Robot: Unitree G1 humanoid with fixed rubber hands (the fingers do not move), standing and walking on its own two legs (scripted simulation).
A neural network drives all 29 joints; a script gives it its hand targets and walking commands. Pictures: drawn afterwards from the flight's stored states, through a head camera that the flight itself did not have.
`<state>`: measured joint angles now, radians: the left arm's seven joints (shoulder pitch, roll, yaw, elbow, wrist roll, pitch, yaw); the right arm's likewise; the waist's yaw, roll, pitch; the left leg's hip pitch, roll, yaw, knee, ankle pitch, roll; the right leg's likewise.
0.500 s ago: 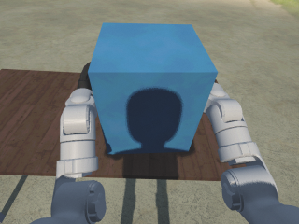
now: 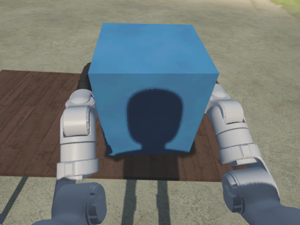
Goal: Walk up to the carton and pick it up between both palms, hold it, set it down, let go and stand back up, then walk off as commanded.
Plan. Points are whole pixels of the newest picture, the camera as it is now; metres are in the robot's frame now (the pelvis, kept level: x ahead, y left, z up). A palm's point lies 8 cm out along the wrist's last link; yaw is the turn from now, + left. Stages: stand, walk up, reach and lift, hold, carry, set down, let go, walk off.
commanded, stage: hold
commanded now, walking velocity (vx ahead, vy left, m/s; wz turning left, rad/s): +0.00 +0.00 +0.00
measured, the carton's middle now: (148, 92) +0.36 -0.01 +0.22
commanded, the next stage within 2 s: none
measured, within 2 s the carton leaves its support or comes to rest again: neither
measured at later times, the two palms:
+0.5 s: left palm (87, 91) +0.36 +0.14 +0.22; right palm (208, 85) +0.37 -0.16 +0.23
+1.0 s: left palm (87, 92) +0.37 +0.14 +0.21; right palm (207, 86) +0.37 -0.16 +0.23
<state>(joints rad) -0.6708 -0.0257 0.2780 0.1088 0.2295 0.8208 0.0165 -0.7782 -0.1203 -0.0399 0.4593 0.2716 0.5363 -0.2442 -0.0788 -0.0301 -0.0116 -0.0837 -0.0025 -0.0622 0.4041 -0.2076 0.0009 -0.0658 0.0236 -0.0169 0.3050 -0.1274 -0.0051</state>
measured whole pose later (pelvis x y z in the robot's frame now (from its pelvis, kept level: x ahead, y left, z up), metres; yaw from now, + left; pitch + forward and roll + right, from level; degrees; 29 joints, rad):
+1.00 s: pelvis +0.00 +0.00 +0.00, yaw +0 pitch -6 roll -1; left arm -0.69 -0.02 0.28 0.15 0.23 0.81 0.02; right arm -0.80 -0.12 -0.05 0.49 0.27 0.53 -0.24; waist -0.08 -0.03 -0.02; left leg -0.09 0.00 -0.06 0.39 -0.20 0.00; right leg -0.08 0.02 -0.02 0.31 -0.13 -0.01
